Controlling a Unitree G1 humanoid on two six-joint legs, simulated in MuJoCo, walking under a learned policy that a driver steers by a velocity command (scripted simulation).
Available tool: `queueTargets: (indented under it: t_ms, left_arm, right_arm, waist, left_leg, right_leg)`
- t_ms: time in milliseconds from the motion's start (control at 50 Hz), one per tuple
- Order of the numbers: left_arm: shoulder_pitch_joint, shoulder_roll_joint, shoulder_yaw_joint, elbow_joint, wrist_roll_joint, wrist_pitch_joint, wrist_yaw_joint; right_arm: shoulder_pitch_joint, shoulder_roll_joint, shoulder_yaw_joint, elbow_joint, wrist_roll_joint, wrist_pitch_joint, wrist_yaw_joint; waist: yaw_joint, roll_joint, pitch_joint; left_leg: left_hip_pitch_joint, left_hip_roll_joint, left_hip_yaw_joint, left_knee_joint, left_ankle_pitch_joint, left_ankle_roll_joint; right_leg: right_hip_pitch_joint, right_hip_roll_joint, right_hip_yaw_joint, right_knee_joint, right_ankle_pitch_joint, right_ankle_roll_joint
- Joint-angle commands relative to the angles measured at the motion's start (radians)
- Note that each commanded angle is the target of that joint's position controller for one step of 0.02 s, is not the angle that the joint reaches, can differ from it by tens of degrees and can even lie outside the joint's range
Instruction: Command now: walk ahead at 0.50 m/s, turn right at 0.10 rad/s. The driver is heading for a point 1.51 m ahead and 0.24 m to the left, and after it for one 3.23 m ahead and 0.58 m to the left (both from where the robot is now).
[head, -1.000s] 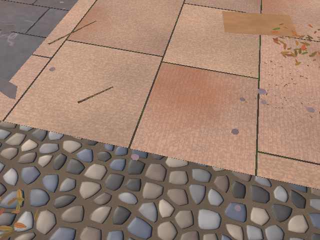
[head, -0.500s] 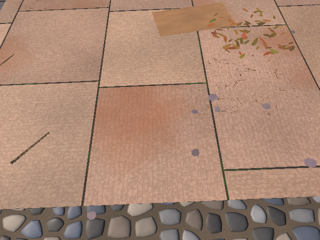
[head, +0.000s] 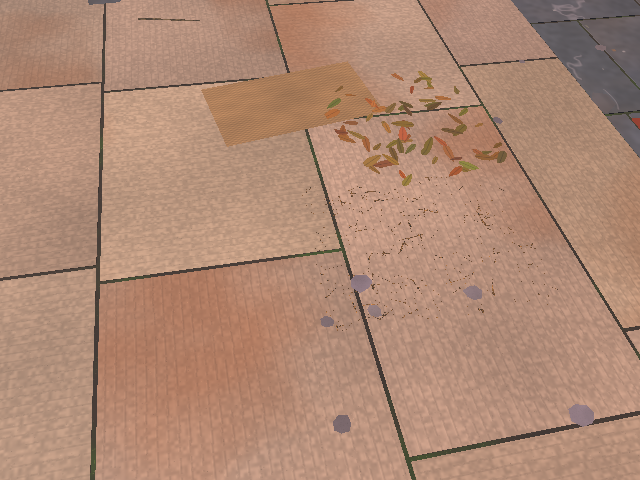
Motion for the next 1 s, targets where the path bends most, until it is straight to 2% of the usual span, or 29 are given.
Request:
queueTargets:
  t_ms: [20,120,200,240,260,280,300,320,340,360,380,400,440,500,560,620,720,760,800,820,840,860,880,900,920,940,960,980,1000]
  left_arm:
    - [-0.020,0.045,0.003,-0.058,0.004,0.001,-0.008]
    - [-0.208,0.008,-0.023,-0.112,-0.008,-0.008,-0.014]
    - [-0.275,0.025,-0.022,-0.133,-0.012,-0.013,-0.007]
    - [-0.257,0.038,-0.017,-0.132,-0.010,-0.018,-0.001]
    - [-0.204,0.048,-0.010,-0.115,-0.007,-0.023,0.005]
    - [-0.087,0.058,-0.001,-0.074,-0.002,-0.031,0.012]
    - [0.075,0.098,0.016,-0.020,0.013,-0.042,0.022]
    - [0.227,0.193,0.040,-0.004,0.036,-0.047,0.035]
    - [0.230,0.241,0.056,0.009,0.010,-0.033,0.031]
    - [0.142,0.168,0.043,0.002,-0.022,-0.025,0.026]
    - [0.057,0.110,0.027,-0.010,-0.027,-0.028,0.022]
    - [0.014,0.071,0.017,-0.011,-0.023,-0.035,0.019]
    - [0.007,0.044,0.009,0.010,-0.027,-0.048,0.024]
    - [0.069,0.067,0.016,0.049,-0.035,-0.068,0.024]
    - [0.127,0.066,0.016,0.081,-0.036,-0.067,0.024]
    - [0.172,0.063,0.013,0.108,-0.036,-0.064,0.024]
    - [0.253,0.069,0.010,0.156,-0.026,-0.060,0.033]
    - [0.262,0.076,0.012,0.172,-0.020,-0.057,0.039]
    - [0.235,0.088,0.014,0.178,-0.017,-0.055,0.045]
    - [0.218,0.098,0.017,0.179,-0.015,-0.053,0.047]
    - [0.201,0.102,0.018,0.181,-0.017,-0.049,0.046]
    - [0.194,0.088,0.011,0.172,-0.024,-0.050,0.045]
    - [0.271,-0.003,-0.011,0.135,-0.059,-0.052,0.034]
    - [0.280,0.040,0.006,0.151,-0.046,-0.052,0.034]
    - [0.195,0.074,0.020,0.130,-0.029,-0.048,0.034]
    - [0.137,0.057,0.016,0.115,-0.026,-0.053,0.028]
    - [0.118,0.034,0.014,0.115,-0.026,-0.049,0.024]
    - [0.125,0.022,0.013,0.116,-0.011,-0.036,0.020]
    - [0.146,0.003,0.009,0.128,-0.003,-0.023,0.014]
  right_arm:
    - [0.036,-0.115,-0.024,-0.022,0.007,-0.020,0.000]
    - [0.105,-0.123,-0.024,0.020,0.008,-0.015,0.001]
    - [0.145,-0.137,-0.026,0.049,0.001,-0.008,-0.005]
    - [0.134,-0.147,-0.029,0.058,-0.002,-0.002,-0.011]
    - [0.122,-0.154,-0.030,0.060,-0.003,0.000,-0.013]
    - [0.110,-0.156,-0.030,0.064,0.001,0.006,-0.014]
    - [0.110,-0.138,-0.023,0.058,0.004,0.007,-0.015]
    - [0.129,-0.067,-0.002,0.009,0.020,0.004,-0.011]
    - [0.207,-0.053,-0.006,0.015,0.023,0.009,-0.011]
    - [0.118,-0.133,-0.027,0.018,-0.003,0.018,-0.016]
    - [0.061,-0.114,-0.025,0.002,-0.002,0.012,-0.007]
    - [0.041,-0.092,-0.020,0.002,0.001,0.013,-0.002]
    - [0.065,-0.069,-0.016,0.020,-0.020,0.035,0.009]
    - [0.016,-0.059,-0.017,0.009,-0.024,0.052,0.022]
    - [-0.111,-0.060,-0.016,-0.029,-0.022,0.057,0.024]
    - [-0.219,-0.048,-0.007,-0.063,-0.017,0.053,0.025]
    - [-0.360,-0.042,0.006,-0.108,-0.013,0.045,0.021]
    - [-0.381,-0.052,0.005,-0.122,-0.013,0.040,0.019]
    - [-0.341,-0.063,-0.001,-0.115,-0.012,0.032,0.013]
    - [-0.270,-0.075,-0.008,-0.094,-0.013,0.027,0.006]
    - [-0.133,-0.090,-0.019,-0.047,-0.016,0.019,-0.003]
    - [0.046,-0.131,-0.037,0.009,-0.033,0.009,-0.014]
    - [0.181,-0.249,-0.069,0.028,-0.057,0.006,-0.024]
    - [0.159,-0.238,-0.070,0.031,-0.021,0.021,-0.011]
    - [0.035,-0.203,-0.062,0.016,0.002,0.027,-0.008]
    - [-0.048,-0.132,-0.044,0.002,0.004,0.023,-0.004]
    - [-0.082,-0.088,-0.031,0.006,0.001,0.017,-0.003]
    - [-0.090,-0.061,-0.022,0.021,0.003,0.011,-0.006]
    - [-0.082,-0.052,-0.018,0.032,0.001,0.003,-0.008]
  waist:
    - [0.014,0.134,0.015]
    - [-0.031,0.131,0.037]
    - [-0.043,0.135,0.045]
    - [-0.022,0.135,0.041]
    - [0.006,0.134,0.016]
    - [0.061,0.113,-0.042]
    - [0.119,0.077,-0.141]
    - [0.154,-0.075,-0.282]
    - [0.111,-0.213,-0.335]
    - [0.086,-0.049,-0.183]
    - [0.057,-0.021,-0.071]
    - [0.030,-0.007,-0.029]
    - [-0.011,-0.031,-0.006]
    - [-0.020,-0.008,0.003]
    - [0.004,-0.001,0.040]
    - [0.027,0.002,0.056]
    - [0.068,-0.006,0.075]
    - [0.064,-0.010,0.081]
    - [0.031,-0.016,0.063]
    - [-0.002,-0.025,0.024]
    - [-0.062,-0.010,-0.047]
    - [-0.128,0.021,-0.149]
    - [-0.122,0.212,-0.302]
    - [-0.105,0.239,-0.351]
    - [-0.056,0.145,-0.178]
    - [-0.034,0.094,-0.071]
    - [-0.004,0.087,-0.006]
    - [0.026,0.110,0.020]
    - [0.040,0.120,0.016]
  left_leg:
    - [0.063,0.256,-0.216,-0.205,0.198,0.136]
    - [0.087,0.220,-0.125,-0.202,0.305,0.113]
    - [0.164,0.263,-0.127,-0.154,0.390,0.104]
    - [0.204,0.284,-0.127,-0.098,0.491,0.093]
    - [0.214,0.281,-0.116,-0.027,0.609,0.082]
    - [0.203,0.254,-0.086,0.115,0.696,0.066]
    - [0.095,0.210,-0.051,0.311,0.605,0.045]
    - [-0.161,0.126,0.007,0.645,0.213,0.011]
    - [-0.403,-0.018,-0.032,0.877,-0.381,0.001]
    - [-0.480,0.056,-0.113,0.920,-0.309,0.015]
    - [-0.477,0.092,-0.110,0.882,-0.217,0.016]
    - [-0.436,0.123,-0.103,0.827,-0.162,0.012]
    - [-0.354,0.148,-0.089,0.770,-0.121,-0.013]
    - [-0.393,0.158,-0.064,0.732,-0.058,-0.039]
    - [-0.495,0.177,-0.046,0.639,0.042,-0.062]
    - [-0.508,0.168,-0.022,0.498,0.124,-0.072]
    - [-0.486,0.128,0.015,0.318,0.163,-0.043]
    - [-0.477,0.116,0.015,0.276,0.117,-0.018]
    - [-0.389,0.084,0.029,0.233,0.044,0.015]
    - [-0.288,0.051,0.042,0.214,0.005,0.034]
    - [-0.128,0.018,0.057,0.157,0.021,0.057]
    - [0.132,0.078,-0.007,0.140,0.044,0.093]
    - [0.466,0.379,-0.421,0.117,-0.047,0.204]
    - [0.491,0.479,-0.741,-0.031,-0.050,0.261]
    - [0.342,0.437,-0.596,-0.049,-0.118,0.233]
    - [0.195,0.400,-0.478,-0.093,-0.106,0.210]
    - [0.089,0.348,-0.382,-0.136,-0.067,0.171]
    - [0.014,0.305,-0.311,-0.162,-0.017,0.140]
    - [-0.019,0.284,-0.263,-0.177,0.026,0.130]
  right_leg:
    - [-0.137,-0.061,-0.029,-0.064,0.087,0.028]
    - [-0.100,-0.059,-0.096,-0.344,0.229,0.044]
    - [-0.051,-0.035,-0.112,-0.457,0.212,0.013]
    - [0.001,-0.016,-0.115,-0.499,0.150,-0.015]
    - [0.078,0.008,-0.123,-0.528,0.116,-0.032]
    - [0.225,0.039,-0.138,-0.594,0.131,-0.054]
    - [0.456,-0.003,-0.088,-0.608,0.134,-0.088]
    - [0.730,-0.280,0.248,-0.640,0.020,-0.163]
    - [0.818,-0.429,0.619,-0.767,0.018,-0.258]
    - [0.698,-0.367,0.517,-0.782,-0.061,-0.225]
    - [0.556,-0.323,0.385,-0.817,-0.017,-0.201]
    - [0.467,-0.271,0.290,-0.857,0.050,-0.170]
    - [0.367,-0.208,0.171,-0.900,0.164,-0.138]
    - [0.370,-0.192,0.107,-0.935,0.278,-0.155]
    - [0.406,-0.176,0.065,-0.964,0.310,-0.157]
    - [0.437,-0.158,0.023,-0.960,0.381,-0.146]
    - [0.549,-0.179,-0.005,-0.926,0.504,-0.142]
    - [0.608,-0.204,-0.002,-0.893,0.571,-0.141]
    - [0.636,-0.214,-0.019,-0.817,0.749,-0.126]
    - [0.636,-0.209,-0.031,-0.732,0.888,-0.112]
    - [0.616,-0.183,-0.055,-0.573,0.952,-0.096]
    - [0.473,-0.143,-0.082,-0.355,0.798,-0.077]
    - [0.130,-0.015,-0.145,0.030,0.329,-0.029]
    - [-0.042,0.101,-0.045,0.233,-0.242,-0.031]
    - [-0.115,0.025,0.015,0.269,-0.169,-0.043]
    - [-0.114,-0.016,0.009,0.219,-0.091,-0.045]
    - [-0.077,-0.051,0.001,0.148,-0.047,-0.044]
    - [-0.027,-0.072,-0.002,0.094,-0.024,-0.033]
    - [0.014,-0.076,-0.011,0.073,-0.008,-0.022]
